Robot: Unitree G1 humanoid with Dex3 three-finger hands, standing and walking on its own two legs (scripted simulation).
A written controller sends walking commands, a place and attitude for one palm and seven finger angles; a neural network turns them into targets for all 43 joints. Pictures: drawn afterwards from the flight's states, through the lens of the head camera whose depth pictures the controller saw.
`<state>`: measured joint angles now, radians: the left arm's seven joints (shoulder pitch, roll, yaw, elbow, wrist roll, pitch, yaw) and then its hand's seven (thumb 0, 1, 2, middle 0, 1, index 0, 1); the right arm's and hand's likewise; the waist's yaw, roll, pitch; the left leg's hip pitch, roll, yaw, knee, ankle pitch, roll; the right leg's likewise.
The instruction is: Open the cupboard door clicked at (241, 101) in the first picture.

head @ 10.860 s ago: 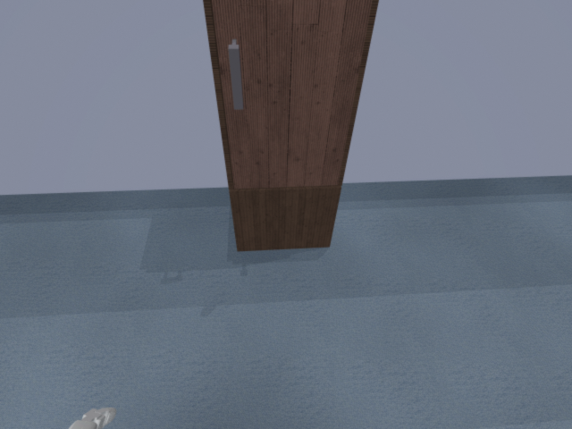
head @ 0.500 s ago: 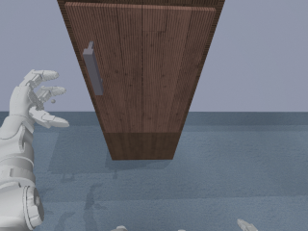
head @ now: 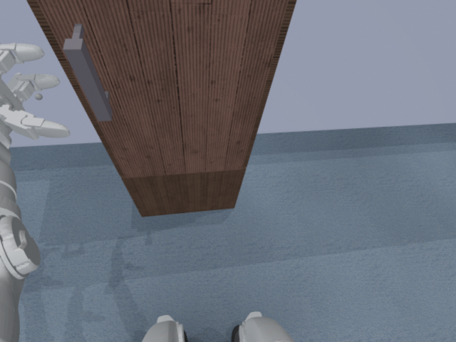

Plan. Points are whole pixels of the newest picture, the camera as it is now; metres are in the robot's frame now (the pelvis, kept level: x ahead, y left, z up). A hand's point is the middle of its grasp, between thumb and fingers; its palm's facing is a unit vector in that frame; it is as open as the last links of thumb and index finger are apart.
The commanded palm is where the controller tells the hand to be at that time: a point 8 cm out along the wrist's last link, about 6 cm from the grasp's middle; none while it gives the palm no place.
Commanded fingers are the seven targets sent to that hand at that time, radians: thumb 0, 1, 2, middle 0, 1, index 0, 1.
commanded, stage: move the hooked fingers beside the handle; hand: left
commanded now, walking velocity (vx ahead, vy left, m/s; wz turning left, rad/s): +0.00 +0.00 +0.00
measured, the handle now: (92, 76) +0.55 +0.20 +0.10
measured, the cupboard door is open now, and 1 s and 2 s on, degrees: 0 0 0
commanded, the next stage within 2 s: slide the fingers in behind the handle in 1.12 s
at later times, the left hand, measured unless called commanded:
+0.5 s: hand (29, 100) +0.49 +0.28 +0.10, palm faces +0.06 -1.00 -0.02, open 14.0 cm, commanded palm +0.47 +0.31 +0.10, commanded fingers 0.00 -0.50 0.30 -0.30 -1.20 -0.30 -1.20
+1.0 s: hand (38, 99) +0.50 +0.27 +0.10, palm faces +0.02 -1.00 +0.00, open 14.0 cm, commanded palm +0.48 +0.32 +0.10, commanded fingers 0.00 -0.50 0.30 -0.30 -1.20 -0.30 -1.20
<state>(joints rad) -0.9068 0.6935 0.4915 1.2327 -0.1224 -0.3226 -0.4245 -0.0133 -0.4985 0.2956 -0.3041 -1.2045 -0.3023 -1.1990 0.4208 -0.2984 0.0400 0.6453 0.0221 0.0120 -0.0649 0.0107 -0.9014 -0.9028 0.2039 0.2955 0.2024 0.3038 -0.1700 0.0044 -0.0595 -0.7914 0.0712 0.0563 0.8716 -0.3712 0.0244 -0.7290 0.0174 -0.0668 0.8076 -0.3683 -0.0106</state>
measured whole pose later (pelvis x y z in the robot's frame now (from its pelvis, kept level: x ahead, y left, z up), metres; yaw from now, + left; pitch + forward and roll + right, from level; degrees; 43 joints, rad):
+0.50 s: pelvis +0.03 +0.01 +0.00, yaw -1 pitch +18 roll -3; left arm -0.76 0.62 0.51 1.06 -0.15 -0.33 -0.41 -0.01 -0.50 0.30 -0.30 -1.20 -0.30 -1.20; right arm 0.41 -0.27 0.02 0.59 0.01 0.08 -0.03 0.01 -0.90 -0.90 0.20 0.30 0.20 0.30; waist -0.13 0.01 -0.09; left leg -0.77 0.07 0.06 0.87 -0.41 0.03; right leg -0.69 0.02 -0.06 0.77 -0.39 0.00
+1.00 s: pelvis +0.01 +0.01 +0.00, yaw +0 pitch +18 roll -3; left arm -0.92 0.69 0.46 1.25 -0.12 -0.30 -0.42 -0.01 -0.50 0.30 -0.30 -1.20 -0.30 -1.20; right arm 0.42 -0.29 0.05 0.62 0.02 0.07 -0.05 0.01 -0.90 -0.90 0.20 0.30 0.20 0.30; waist -0.17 0.01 -0.08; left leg -0.82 0.07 0.05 0.91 -0.40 0.03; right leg -0.74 0.02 -0.07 0.82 -0.38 0.00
